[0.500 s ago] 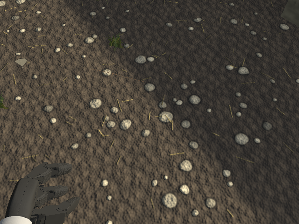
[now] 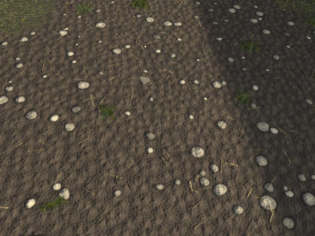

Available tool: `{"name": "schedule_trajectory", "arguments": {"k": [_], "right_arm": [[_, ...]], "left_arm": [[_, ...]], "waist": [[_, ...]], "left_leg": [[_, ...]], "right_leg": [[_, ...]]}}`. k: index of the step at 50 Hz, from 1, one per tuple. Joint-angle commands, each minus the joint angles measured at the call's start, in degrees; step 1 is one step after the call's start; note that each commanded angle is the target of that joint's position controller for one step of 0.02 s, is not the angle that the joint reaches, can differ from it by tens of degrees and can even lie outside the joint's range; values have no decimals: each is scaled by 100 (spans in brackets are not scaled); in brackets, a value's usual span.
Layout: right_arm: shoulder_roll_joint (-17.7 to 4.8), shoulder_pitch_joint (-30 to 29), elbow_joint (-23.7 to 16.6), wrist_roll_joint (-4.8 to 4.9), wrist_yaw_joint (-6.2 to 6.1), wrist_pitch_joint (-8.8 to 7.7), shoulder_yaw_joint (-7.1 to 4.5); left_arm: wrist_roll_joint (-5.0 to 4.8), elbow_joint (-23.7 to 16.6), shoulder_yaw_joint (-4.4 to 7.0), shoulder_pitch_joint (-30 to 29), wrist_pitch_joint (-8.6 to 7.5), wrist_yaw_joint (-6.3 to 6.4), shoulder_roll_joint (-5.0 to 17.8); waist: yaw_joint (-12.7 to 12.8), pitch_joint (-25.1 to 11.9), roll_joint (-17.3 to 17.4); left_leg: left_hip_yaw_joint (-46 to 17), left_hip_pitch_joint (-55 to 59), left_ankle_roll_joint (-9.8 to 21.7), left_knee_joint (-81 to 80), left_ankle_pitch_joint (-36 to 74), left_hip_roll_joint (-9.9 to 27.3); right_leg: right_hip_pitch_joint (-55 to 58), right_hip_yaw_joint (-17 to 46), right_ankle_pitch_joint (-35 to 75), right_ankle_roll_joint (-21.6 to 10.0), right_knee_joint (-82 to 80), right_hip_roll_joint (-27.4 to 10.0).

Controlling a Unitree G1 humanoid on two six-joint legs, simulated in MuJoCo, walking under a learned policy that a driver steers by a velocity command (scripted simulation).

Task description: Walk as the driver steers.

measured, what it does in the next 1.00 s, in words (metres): steps on the spot, turning left: right foot, then left foot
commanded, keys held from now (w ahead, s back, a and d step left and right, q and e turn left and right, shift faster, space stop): q+shift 0.74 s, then w+e+shift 0.26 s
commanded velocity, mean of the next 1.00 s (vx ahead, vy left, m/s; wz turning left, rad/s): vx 0.11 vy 0.00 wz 0.76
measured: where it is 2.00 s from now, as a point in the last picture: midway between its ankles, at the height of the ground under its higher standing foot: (61, 165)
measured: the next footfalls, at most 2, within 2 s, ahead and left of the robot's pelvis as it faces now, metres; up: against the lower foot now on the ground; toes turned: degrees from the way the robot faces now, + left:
right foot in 0.44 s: +0.17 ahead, -0.09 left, +0.00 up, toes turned +34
left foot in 0.88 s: -0.03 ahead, +0.12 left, +0.00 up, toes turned +48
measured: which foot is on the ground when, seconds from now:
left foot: down 0.00-0.46, up 0.48-0.86, down 0.88-1.00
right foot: up 0.00-0.42, down 0.44-0.88, up 0.90-1.00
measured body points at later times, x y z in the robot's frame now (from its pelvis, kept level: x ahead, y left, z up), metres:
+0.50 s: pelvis +0.05 -0.02 +0.02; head +0.08 -0.01 +0.47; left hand +0.07 +0.32 -0.07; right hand +0.35 -0.19 -0.05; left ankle +0.04 +0.09 -0.69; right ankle +0.14 -0.11 -0.72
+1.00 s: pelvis +0.06 +0.07 +0.02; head +0.05 +0.09 +0.47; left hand -0.05 +0.34 -0.11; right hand +0.31 -0.06 -0.07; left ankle -0.06 +0.09 -0.72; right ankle +0.17 -0.05 -0.63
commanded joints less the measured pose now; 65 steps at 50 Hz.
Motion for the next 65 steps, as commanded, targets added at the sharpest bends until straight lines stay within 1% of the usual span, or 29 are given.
{"name": "schedule_trajectory", "arguments": {"k": [1,3,4,6,11,18,21,22,23,24,25,27,31,34,37,38,41,43,44,45,46,47,48,49,50,54,60,63,65], "right_arm": [[-1525,636,-503,-181,75,-295,-396],[-1072,-23,-600,102,-42,-250,-282],[-952,-246,-699,125,-115,-193,-232],[-842,-288,-794,80,-207,-133,-196],[-956,-201,-851,144,-314,-60,-275],[-1001,-377,-970,152,-219,45,-318],[-982,-654,-1047,226,-174,78,-306],[-818,-568,-1048,241,-154,87,-255],[-446,-26,-947,197,-117,94,-147],[-751,-88,-1132,242,-86,17,-238],[-1228,-115,-1012,180,-56,-32,-362],[-1163,3,-724,182,-58,54,-373],[-652,-315,-908,255,-20,77,-155],[-532,-545,-1013,221,-4,63,-94],[-441,-490,-982,188,49,64,-55],[-410,-470,-930,180,62,58,-25],[-339,100,-658,210,132,-14,-11],[-328,1158,-52,208,114,-132,-39],[-648,1889,168,176,57,-211,-143],[-1442,1903,-29,71,16,-328,-259],[-1233,1885,-103,41,42,-526,-247],[-942,1532,-75,11,41,-676,-125],[-667,1192,-88,34,43,-761,-33],[-707,901,-39,-224,8,-650,50],[-605,689,-38,-207,-12,-654,84],[-314,910,260,-167,25,-743,151],[-252,1453,878,-156,-82,-803,172],[-488,1356,1073,-152,-168,-753,176],[-845,1227,1132,-218,-277,-620,97]], "left_arm": [[6,-689,75,-501,-52,50,436],[30,-518,131,-366,-78,131,530],[61,-487,145,-321,-87,126,542],[54,-403,115,-272,-120,74,427],[-17,-317,6,-405,-166,17,253],[-68,-230,54,-337,-272,-91,441],[-85,-116,141,74,-322,-135,583],[-56,-71,205,233,-304,-123,747],[31,-181,245,157,-227,-81,1044],[239,-190,248,150,-188,-80,1134],[223,-367,193,-142,-208,-34,826],[88,-540,59,-495,-128,114,429],[113,-448,51,-30,-26,222,620],[132,-391,117,243,16,171,801],[101,-405,194,107,34,75,991],[49,-363,214,270,15,22,1056],[-241,-237,164,349,-129,-168,1069],[-243,-142,-16,238,-199,-284,601],[-123,-173,-208,102,-261,-385,83],[-127,-534,-255,-89,-395,-454,-97],[-346,-713,-136,-673,-493,-395,422],[-479,-739,-91,-639,-519,-389,501],[-402,-580,-86,-295,-512,-382,491],[404,-232,-58,109,-305,-489,476],[443,-63,-1,512,-165,-577,518],[124,16,-34,362,28,-677,397],[189,-359,-234,-556,4,-794,162],[89,-553,-339,-509,25,-713,95],[47,-384,-266,473,31,-609,354]], "waist": [[-300,-872,1568],[41,-689,887],[146,-776,940],[171,-977,864],[74,-1030,823],[-25,-836,1132],[211,-806,1097],[206,-912,738],[-94,-1133,-458],[-160,-816,-1635],[-152,-598,-1232],[-133,-402,-594],[203,-281,-558],[404,-478,-721],[338,-583,-800],[406,-700,-750],[73,-614,-819],[-451,-449,-251],[-801,-492,817],[-687,-446,2050],[-1005,-217,1260],[-730,330,1182],[-474,384,1129],[-242,302,807],[-30,385,952],[-28,590,746],[-202,963,555],[41,601,701],[630,-81,1007]], "left_leg": [[-3335,2046,1590,-2389,2279,1636],[-2681,1770,968,-2239,1501,1147],[-2485,1507,848,-2177,1612,995],[-2348,1538,791,-2093,1950,784],[-2785,1874,789,-1995,1665,615],[-3530,1578,754,-1897,1383,329],[-3629,1196,530,-1643,1135,-19],[-3375,738,316,-1207,188,-319],[-2447,2,32,46,-1628,-944],[-1460,-888,-263,1366,-1930,-1265],[-1276,-1097,-477,2204,-1457,-701],[-1013,-1092,-626,2854,-673,-462],[-332,-1535,-803,2761,-175,-19],[-200,-1459,-919,2048,-245,276],[50,-670,-817,1169,-189,354],[182,-207,-734,855,-358,248],[329,1068,-266,-397,-603,-45],[550,2877,12,-1507,-161,-335],[-791,4010,235,-2044,-723,551],[-3275,4411,1003,-2648,-2099,2064],[-3927,3654,1396,-3232,-3206,2384],[-3422,3430,1194,-3291,-3046,2235],[-2737,3266,940,-3236,-2402,2015],[-1692,2596,311,-3502,-1547,1560],[-992,2246,94,-3618,-862,1266],[229,2234,-90,-3760,219,1022],[1095,3252,-128,-3834,1987,1128],[1617,3508,-266,-3046,6387,1114],[1613,3824,-257,-1549,8772,1335]], "right_leg": [[-2206,1164,-742,-181,2577,753],[-2138,1341,251,-319,2103,569],[-1825,1325,516,-302,1942,613],[-1562,1323,829,-231,1633,813],[-1398,1560,967,-66,138,1094],[-487,1681,894,-162,-1134,1231],[607,1545,1523,-300,-2463,1131],[1358,1767,1998,-474,-2867,618],[2131,2741,2516,-993,-2887,-618],[1697,3916,2796,-1814,-3281,-1416],[1474,3701,2532,-1963,-3286,-1500],[1276,2461,1991,-1528,-3119,-750],[1690,1495,2753,-1594,-3205,-639],[2155,1180,3078,-1710,-3179,-875],[1883,639,3222,-1595,-3126,-976],[1607,632,2429,-1574,-3233,-941],[826,950,-267,-1478,-3472,-973],[-343,641,-850,-1215,-2698,-655],[-1478,149,-600,-817,-783,-193],[-3396,94,-827,-566,1118,441],[-3842,1099,-384,-714,1983,301],[-4213,1483,350,-838,2146,289],[-4121,1571,914,-831,2121,218],[-3043,1424,1405,-660,1914,406],[-2586,1206,1734,-528,1980,463],[-2603,946,2427,-469,1892,497],[-2957,85,2456,-938,531,415],[-1651,-660,1980,-1411,-282,905],[-540,-772,1335,-1706,-343,1322]]}}
Keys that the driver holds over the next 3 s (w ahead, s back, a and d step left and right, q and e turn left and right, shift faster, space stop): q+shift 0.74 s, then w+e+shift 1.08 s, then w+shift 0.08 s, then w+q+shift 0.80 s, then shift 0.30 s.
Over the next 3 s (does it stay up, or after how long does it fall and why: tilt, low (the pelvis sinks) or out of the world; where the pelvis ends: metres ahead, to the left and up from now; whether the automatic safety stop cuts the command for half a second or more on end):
stays up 1.68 0.49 0.01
